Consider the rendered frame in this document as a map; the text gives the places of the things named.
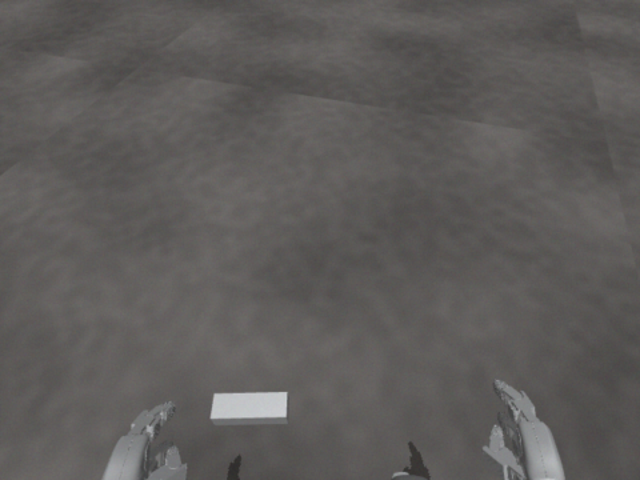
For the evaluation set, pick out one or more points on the left robot hand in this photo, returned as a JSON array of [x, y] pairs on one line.
[[131, 458]]

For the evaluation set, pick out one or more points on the carton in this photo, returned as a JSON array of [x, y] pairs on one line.
[[250, 408]]

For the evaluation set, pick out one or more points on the right robot hand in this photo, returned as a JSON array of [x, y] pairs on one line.
[[532, 441]]

